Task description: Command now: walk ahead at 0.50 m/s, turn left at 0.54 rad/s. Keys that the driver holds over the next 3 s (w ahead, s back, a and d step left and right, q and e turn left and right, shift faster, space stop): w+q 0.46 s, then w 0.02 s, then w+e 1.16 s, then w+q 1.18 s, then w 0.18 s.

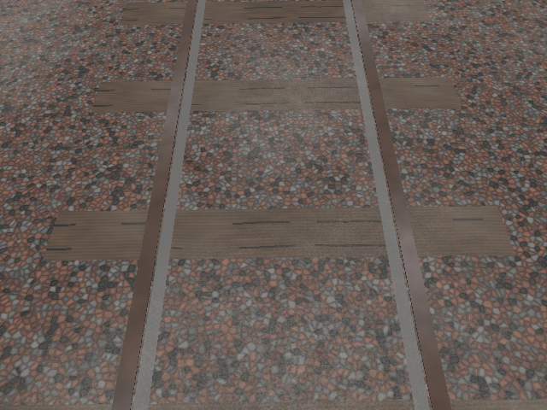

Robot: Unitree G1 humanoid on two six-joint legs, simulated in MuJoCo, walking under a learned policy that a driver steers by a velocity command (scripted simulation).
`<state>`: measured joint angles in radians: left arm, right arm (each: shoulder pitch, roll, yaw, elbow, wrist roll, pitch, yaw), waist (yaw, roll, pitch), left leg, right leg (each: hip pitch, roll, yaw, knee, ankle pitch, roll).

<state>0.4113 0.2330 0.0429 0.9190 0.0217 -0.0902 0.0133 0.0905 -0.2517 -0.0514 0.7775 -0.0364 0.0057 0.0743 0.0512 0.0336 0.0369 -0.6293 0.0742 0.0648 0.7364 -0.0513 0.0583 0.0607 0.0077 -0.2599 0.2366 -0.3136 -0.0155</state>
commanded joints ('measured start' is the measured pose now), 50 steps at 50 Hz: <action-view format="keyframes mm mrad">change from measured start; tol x32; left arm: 1 1 155 34 -36 1 -2 8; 27 -476 87 -6 -279 11 43 -45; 34 71 313 71 -144 32 19 -11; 50 50 177 57 -70 -24 31 -21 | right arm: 1 -92 -41 -1 -92 -5 -11 4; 6 346 -191 -69 24 -23 -30 -43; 34 434 -88 -17 29 39 -81 -79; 50 -88 -71 27 -122 0 -54 -50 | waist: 1 -16 -105 62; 7 -118 236 -292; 50 17 -98 2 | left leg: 1 39 -32 57 -83 -57 45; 5 433 -173 89 -202 -183 144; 7 942 254 -689 -357 -284 344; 15 466 57 -327 -511 208 233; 32 682 41 -234 -167 685 81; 35 67 -186 -143 545 -423 11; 50 16 -31 -76 -32 14 -116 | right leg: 1 -13 -288 48 -12 627 -102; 5 -36 -270 -14 513 946 -67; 7 -696 -19 68 1154 -251 32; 8 -803 -24 273 1200 -196 26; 32 -282 39 190 231 173 -88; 35 163 -368 1067 24 14 -307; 50 -172 -104 569 -27 391 -202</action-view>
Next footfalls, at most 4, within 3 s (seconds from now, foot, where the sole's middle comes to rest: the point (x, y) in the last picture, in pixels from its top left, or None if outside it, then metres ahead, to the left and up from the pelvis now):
0.10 left None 0.22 0.10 -0.78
0.66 right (294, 373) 0.56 0.02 -0.78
1.18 left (213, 285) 0.80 0.25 -0.78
1.70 right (308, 220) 1.03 -0.01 -0.78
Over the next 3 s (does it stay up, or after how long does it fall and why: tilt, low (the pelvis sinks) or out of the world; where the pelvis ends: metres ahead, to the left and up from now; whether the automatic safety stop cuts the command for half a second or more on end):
stays up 1.61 0.04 0.01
